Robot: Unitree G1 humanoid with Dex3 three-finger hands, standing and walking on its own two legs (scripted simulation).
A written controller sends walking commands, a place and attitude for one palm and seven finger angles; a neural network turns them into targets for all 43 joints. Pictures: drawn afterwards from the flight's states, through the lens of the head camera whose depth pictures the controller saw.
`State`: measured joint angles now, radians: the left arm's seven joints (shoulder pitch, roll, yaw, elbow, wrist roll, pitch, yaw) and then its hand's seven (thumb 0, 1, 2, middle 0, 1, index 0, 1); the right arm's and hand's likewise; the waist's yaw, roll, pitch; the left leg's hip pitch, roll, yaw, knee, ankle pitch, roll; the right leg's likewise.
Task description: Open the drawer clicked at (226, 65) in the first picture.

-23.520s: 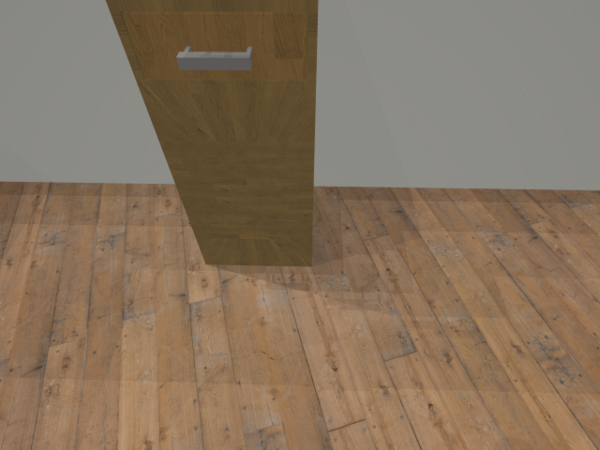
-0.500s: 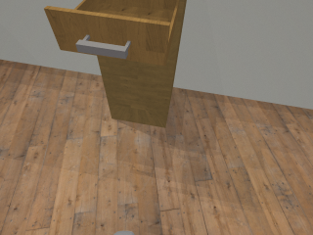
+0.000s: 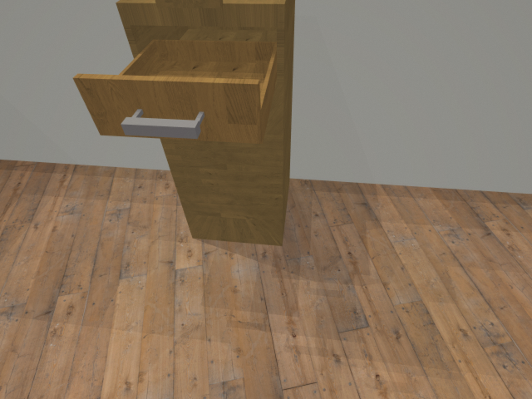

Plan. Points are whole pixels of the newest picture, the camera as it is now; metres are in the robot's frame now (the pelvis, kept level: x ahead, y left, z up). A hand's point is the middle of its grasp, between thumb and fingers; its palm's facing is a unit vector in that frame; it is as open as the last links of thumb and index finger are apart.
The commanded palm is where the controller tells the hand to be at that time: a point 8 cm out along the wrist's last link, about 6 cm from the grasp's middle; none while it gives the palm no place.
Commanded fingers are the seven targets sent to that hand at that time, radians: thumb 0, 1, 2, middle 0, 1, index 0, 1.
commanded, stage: let the arm hang, fingers relaxed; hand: left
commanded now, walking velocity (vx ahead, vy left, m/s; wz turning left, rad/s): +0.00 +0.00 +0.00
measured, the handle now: (165, 121) +0.61 +0.24 +0.11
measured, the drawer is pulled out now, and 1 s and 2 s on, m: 0.30 0.30 0.30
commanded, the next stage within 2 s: look to check the result in 0.18 s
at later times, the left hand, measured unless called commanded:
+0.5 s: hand out of the picture +0.03 +0.18 -0.17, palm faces +0.00 -0.97 -0.24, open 7.4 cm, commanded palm none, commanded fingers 0.00 0.90 0.90 -0.20 -0.30 -0.20 -0.30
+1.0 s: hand out of the picture +0.07 +0.20 -0.17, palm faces -0.01 -0.97 -0.26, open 7.4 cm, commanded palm none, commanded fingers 0.00 0.90 0.90 -0.20 -0.30 -0.20 -0.30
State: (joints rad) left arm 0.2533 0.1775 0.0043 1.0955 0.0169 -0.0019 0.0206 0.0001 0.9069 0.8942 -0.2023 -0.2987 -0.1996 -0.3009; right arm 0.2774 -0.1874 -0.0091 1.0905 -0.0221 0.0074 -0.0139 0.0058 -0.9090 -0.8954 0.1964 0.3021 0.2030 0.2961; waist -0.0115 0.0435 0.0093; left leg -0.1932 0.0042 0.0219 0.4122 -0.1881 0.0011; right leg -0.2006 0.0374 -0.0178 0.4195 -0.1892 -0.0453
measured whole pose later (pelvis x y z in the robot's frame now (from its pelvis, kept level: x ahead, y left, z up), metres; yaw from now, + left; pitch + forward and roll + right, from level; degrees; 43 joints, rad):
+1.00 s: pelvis +0.03 +0.00 +0.00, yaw +0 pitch -1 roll +0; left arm 0.19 0.21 0.01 1.12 0.01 -0.01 0.02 0.00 0.91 0.89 -0.20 -0.30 -0.20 -0.30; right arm 0.21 -0.22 -0.01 1.11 -0.02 0.00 -0.02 0.01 -0.91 -0.90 0.20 0.30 0.20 0.30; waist -0.01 0.02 0.06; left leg -0.14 0.01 0.02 0.36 -0.21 -0.01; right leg -0.14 0.05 -0.01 0.36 -0.20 -0.05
